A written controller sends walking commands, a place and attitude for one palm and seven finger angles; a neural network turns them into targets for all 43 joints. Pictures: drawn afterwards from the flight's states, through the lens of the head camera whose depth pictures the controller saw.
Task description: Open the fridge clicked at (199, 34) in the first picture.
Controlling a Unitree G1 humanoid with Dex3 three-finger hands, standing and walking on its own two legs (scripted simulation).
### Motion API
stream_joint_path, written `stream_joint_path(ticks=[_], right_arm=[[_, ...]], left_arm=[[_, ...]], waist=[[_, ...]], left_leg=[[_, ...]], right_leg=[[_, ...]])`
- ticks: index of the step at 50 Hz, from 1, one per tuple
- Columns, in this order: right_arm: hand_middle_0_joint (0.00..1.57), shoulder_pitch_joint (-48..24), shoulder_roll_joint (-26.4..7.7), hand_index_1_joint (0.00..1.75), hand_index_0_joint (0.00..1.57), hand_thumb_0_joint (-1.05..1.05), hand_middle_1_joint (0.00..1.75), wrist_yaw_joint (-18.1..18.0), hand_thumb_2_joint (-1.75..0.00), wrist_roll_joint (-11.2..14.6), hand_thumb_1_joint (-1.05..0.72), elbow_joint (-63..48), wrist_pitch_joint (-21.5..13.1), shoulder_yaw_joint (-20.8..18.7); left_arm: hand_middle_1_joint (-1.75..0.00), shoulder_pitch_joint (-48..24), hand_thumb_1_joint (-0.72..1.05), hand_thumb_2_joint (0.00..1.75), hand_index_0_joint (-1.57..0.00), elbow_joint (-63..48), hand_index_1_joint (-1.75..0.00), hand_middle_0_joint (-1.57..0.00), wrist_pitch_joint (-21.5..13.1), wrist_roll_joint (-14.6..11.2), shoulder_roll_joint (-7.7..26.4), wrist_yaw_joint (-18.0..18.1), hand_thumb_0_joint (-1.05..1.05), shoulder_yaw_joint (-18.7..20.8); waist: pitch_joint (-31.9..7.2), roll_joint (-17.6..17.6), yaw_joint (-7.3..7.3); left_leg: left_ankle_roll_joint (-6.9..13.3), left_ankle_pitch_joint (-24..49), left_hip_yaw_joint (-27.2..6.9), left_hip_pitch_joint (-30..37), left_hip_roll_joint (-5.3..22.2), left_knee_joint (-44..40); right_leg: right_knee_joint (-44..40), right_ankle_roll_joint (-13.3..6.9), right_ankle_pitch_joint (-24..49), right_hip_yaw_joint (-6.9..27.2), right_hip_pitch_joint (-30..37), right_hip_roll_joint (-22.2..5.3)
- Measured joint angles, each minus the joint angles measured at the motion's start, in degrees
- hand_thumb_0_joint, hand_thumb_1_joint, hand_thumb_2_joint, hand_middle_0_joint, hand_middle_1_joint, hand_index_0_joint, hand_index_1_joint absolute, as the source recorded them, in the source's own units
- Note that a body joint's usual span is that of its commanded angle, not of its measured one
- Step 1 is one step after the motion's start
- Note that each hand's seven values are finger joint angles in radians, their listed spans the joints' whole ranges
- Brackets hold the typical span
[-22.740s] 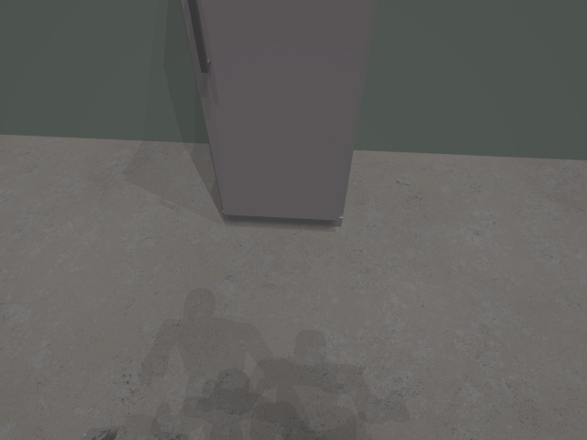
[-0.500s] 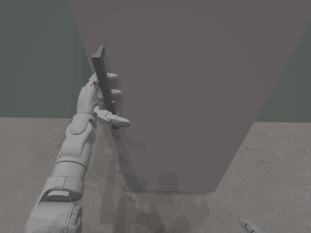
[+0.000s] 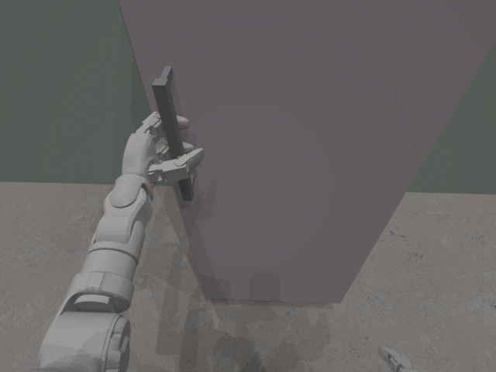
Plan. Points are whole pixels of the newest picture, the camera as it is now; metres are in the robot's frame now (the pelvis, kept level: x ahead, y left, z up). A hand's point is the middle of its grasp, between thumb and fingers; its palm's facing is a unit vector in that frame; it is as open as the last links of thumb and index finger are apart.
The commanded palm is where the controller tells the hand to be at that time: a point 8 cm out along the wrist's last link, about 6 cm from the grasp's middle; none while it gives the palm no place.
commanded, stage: grip the handle and tug to test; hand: left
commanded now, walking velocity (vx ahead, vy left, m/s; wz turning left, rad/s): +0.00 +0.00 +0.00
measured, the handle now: (179, 142) +0.46 +0.14 +0.13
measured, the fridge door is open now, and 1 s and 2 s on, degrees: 0 4 33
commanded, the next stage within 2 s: pull the door a little, standing still in 0.90 s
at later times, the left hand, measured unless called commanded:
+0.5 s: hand (188, 156) +0.42 +0.11 +0.14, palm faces -0.02 -1.00 +0.00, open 5.1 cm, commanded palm +0.38 +0.17 +0.15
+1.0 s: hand (185, 171) +0.38 +0.11 +0.15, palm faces -0.05 -1.00 +0.00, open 5.4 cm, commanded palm +0.36 +0.16 +0.15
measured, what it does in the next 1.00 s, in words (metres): stands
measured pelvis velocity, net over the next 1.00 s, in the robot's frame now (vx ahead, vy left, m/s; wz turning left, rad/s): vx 0.04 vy -0.01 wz -0.03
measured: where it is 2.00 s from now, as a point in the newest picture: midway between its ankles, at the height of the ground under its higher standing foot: outside the picture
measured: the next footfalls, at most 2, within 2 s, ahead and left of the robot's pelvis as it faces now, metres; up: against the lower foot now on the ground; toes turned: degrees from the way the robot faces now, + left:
none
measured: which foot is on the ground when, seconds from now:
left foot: down 0.00-1.00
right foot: down 0.00-1.00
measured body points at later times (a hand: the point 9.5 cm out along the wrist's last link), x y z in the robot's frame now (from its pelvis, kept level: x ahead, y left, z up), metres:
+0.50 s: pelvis +0.01 +0.00 +0.00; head +0.01 -0.02 +0.45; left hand +0.41 +0.16 +0.15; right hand +0.12 -0.26 -0.11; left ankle +0.05 +0.11 -0.73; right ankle -0.05 -0.09 -0.73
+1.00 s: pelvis +0.04 -0.01 +0.01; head +0.03 -0.03 +0.45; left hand +0.38 +0.16 +0.15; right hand +0.19 -0.26 -0.09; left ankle +0.05 +0.11 -0.73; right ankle -0.05 -0.09 -0.73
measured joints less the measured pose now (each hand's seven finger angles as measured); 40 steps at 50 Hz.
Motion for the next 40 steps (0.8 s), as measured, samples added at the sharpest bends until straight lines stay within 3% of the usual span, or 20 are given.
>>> stream_joint_path(ticks=[8, 12, 29, 40], right_arm=[[0.2, 1.3, -0.2, 0.3, 0.2, 0.01, 0.3, 0.4, -0.9, -0.1, -0.9, 0.7, -0.6, -0.4], [0.2, 1.7, -0.1, 0.3, 0.2, 0.01, 0.3, 0.6, -0.9, -0.2, -0.9, 0.6, -0.4, -0.4], [0.2, 0.6, -0.2, 0.3, 0.2, 0.01, 0.3, 0.7, -0.9, -0.2, -0.9, -0.7, 0.4, -0.6], [0.2, 0.2, -0.2, 0.3, 0.2, 0.01, 0.3, 1.4, -0.9, -0.2, -0.9, -2.7, 0.9, -0.8]], left_arm=[[-1.37, -0.8, 0.68, 0.81, -0.43, 0.6, -1.37, -0.43, -1.3, 0.0, -0.7, 0.3, 0.0, -0.2], [-1.39, 0.5, 0.77, 0.85, -0.44, -0.6, -1.38, -0.44, -1.1, 0.3, -1.1, 0.4, 0.01, -0.1], [-1.4, 3.5, 0.79, 0.83, -0.41, -4.4, -1.4, -0.42, 0.7, 0.3, -1.1, 1.2, 0.01, 0.8], [-1.4, 11.7, 0.8, 0.81, -0.36, -15.0, -1.4, -0.38, 3.6, -0.2, -1.5, 1.1, 0.01, 0.7]], waist=[[-0.2, 0.2, -0.13], [-0.5, 0.3, -0.31], [-0.7, 0.3, -0.2], [-1.4, 0.1, 0.28]], left_leg=[[0.1, 0.0, 0.4, -0.4, 0.0, 0.0], [0.1, -0.1, 0.8, 0.1, 0.1, -0.3], [-0.4, -0.3, 1.2, 1.6, 0.4, -1.3], [-0.7, -1.1, 2.2, 4.0, 0.4, -2.7]], right_leg=[[0.2, 0.1, 0.0, 0.4, -0.6, -0.1], [0.0, 0.1, 0.1, 0.8, -0.3, 0.0], [-0.9, -0.3, 0.0, 1.3, 0.9, 0.4], [-2.1, -0.3, -0.6, 2.4, 2.9, 0.2]])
